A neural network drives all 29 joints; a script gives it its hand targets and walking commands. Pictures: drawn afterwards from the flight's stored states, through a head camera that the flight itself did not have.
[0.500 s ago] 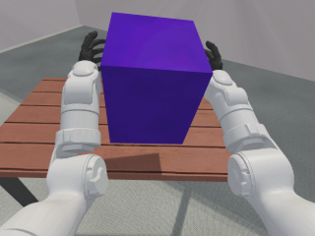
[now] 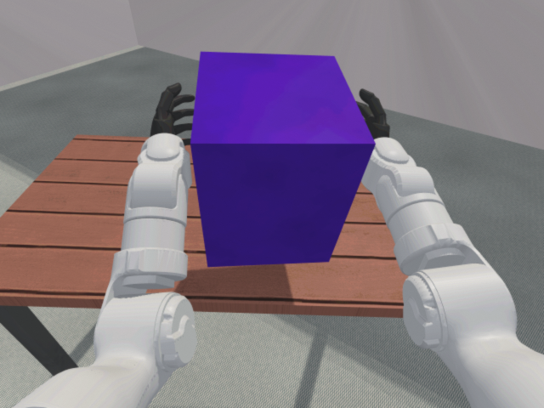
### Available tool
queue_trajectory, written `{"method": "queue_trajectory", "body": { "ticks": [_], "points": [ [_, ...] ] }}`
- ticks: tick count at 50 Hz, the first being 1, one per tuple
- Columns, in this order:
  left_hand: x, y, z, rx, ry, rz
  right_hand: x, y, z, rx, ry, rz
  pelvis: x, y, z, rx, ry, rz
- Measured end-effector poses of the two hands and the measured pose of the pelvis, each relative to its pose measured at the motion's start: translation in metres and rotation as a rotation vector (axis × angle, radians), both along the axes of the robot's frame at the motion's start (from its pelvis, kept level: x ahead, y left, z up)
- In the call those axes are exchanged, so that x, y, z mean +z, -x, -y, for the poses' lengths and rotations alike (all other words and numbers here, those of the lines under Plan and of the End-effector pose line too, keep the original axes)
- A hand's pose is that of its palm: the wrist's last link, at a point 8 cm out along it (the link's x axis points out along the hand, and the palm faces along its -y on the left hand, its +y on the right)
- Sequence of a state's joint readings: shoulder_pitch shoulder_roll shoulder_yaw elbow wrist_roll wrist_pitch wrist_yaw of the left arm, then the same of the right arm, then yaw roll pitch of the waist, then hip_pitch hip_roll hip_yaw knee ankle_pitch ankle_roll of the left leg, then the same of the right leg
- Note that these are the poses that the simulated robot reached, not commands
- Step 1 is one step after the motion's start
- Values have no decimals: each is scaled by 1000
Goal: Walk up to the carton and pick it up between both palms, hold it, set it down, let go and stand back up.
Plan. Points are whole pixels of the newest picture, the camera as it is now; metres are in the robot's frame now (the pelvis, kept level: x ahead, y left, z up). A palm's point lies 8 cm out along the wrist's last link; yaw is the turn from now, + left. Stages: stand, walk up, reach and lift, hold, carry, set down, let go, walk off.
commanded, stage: set down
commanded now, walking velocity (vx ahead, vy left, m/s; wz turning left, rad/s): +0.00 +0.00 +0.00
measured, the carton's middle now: (269, 164) +0.43 +0.02 +0.19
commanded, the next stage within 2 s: none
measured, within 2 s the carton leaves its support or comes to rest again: neither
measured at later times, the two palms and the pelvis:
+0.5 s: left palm (174, 145) +0.41 +0.16 +0.23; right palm (367, 154) +0.44 -0.13 +0.21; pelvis +0.01 -0.01 +0.00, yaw +0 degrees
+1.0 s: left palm (186, 158) +0.42 +0.15 +0.20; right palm (367, 163) +0.46 -0.14 +0.18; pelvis +0.01 -0.01 +0.00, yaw +0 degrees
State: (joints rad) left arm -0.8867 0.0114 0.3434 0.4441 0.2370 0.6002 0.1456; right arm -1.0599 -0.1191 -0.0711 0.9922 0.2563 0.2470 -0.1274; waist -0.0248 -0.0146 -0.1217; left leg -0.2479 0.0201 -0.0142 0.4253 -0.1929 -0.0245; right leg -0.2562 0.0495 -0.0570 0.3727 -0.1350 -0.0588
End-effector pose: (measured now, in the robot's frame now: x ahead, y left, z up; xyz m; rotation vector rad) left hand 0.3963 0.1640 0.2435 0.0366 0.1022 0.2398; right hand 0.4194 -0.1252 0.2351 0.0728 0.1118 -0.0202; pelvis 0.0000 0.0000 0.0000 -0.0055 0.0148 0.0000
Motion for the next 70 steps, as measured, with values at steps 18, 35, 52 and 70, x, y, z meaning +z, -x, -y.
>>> {"method": "queue_trajectory", "body": {
  "ticks": [18,35,52,70],
  "points": [
    [-10,-14,11,15,-32,-34,-26,-16,11,17,-8,-28,0,-7,4,-2,0,-9],
    [-29,-17,12,34,-28,-76,-43,-24,11,40,-4,-67,0,-7,5,-2,0,-9],
    [-46,-23,16,69,-30,-113,-64,-39,14,88,33,-95,0,-14,14,-6,-1,-20],
    [-63,-30,18,100,4,-128,-78,-53,16,123,84,-106,0,-22,22,-7,-3,-30]
  ]
}}
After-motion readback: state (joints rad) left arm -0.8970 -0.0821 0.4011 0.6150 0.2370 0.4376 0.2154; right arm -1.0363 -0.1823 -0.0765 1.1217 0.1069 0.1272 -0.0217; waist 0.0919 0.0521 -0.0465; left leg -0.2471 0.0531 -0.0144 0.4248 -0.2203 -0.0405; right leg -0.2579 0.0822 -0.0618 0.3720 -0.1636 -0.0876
